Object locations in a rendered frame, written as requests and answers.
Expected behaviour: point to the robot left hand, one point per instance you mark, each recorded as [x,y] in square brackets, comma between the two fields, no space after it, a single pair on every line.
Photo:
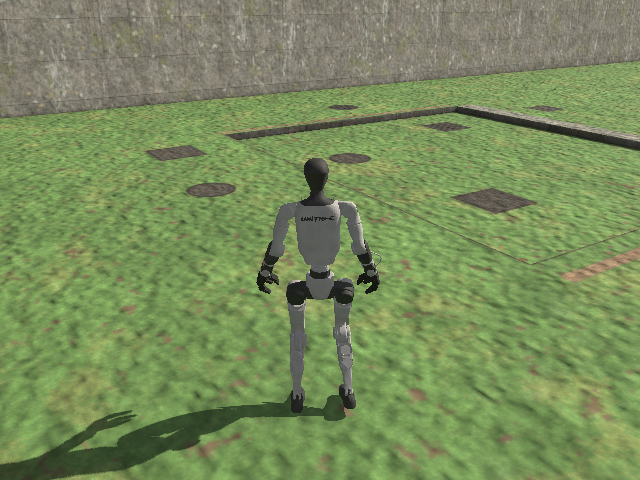
[261,280]

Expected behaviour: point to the left robot forearm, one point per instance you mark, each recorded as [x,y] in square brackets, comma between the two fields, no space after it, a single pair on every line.
[268,263]

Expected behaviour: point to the robot right hand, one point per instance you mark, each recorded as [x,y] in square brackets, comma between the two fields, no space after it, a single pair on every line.
[367,279]

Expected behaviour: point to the robot left shin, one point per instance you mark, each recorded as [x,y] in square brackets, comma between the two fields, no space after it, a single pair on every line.
[296,367]

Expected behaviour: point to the robot right upper arm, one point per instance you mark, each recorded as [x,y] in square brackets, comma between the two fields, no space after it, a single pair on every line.
[349,210]

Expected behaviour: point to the left robot foot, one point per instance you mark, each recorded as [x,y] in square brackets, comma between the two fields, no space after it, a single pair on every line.
[297,405]

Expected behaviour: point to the right robot forearm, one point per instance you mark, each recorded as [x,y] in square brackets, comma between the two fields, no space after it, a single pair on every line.
[367,261]

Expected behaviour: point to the robot left upper arm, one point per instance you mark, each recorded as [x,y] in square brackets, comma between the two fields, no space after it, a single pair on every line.
[286,212]

